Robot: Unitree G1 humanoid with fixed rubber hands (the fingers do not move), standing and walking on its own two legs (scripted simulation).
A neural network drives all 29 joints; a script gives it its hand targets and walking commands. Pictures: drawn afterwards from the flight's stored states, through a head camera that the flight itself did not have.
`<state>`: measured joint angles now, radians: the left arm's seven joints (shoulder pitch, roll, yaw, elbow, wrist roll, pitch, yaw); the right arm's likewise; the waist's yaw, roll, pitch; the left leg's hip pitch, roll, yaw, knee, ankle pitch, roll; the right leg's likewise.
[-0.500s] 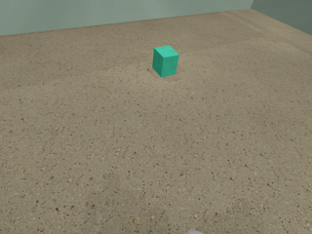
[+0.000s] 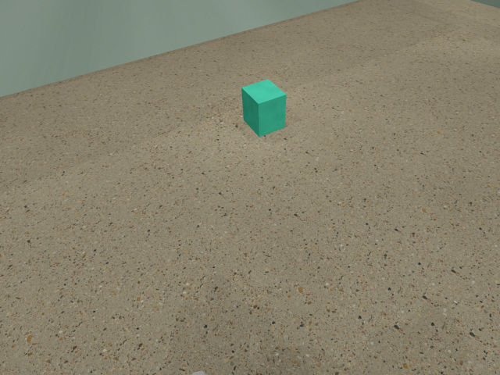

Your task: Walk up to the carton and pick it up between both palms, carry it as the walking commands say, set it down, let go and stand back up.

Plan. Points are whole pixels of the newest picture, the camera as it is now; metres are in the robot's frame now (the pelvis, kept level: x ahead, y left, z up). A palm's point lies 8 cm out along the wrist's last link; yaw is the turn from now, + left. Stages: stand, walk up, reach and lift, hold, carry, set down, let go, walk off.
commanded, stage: walk up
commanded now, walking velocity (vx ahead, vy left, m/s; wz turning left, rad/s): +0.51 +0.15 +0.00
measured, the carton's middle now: (263, 108) +1.79 -0.05 -0.66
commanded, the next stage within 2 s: none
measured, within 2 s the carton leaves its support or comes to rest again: neither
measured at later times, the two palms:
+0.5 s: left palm (100, 342) +0.24 +0.32 -0.16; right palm (344, 336) +0.24 -0.15 -0.12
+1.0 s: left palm (181, 202) +0.58 +0.20 -0.14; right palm (366, 260) +0.41 -0.24 -0.15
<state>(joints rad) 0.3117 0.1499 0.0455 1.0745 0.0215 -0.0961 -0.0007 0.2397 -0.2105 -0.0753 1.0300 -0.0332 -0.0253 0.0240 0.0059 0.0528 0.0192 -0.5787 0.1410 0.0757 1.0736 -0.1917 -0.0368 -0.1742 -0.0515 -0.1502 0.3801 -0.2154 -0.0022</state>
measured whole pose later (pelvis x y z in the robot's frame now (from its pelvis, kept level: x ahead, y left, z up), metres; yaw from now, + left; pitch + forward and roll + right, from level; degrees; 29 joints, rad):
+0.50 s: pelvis +0.23 +0.08 +0.00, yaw +2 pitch -1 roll -3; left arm 0.25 0.22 0.07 1.06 0.04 -0.01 -0.02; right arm 0.30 -0.13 -0.04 1.09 -0.02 -0.08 0.00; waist 0.00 -0.05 0.05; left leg -0.21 0.07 0.14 0.42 -0.20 0.05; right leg -0.54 -0.12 -0.02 1.10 -0.16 0.04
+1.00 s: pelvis +0.48 -0.02 -0.01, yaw +0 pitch +3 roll -1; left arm 0.13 0.15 0.04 0.99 0.04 -0.09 -0.02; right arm 0.40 -0.17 -0.05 1.12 -0.02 -0.06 0.00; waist -0.05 0.04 0.05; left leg -0.38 0.14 0.04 1.17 -0.40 0.00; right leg -0.38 -0.05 -0.16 0.53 -0.19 -0.02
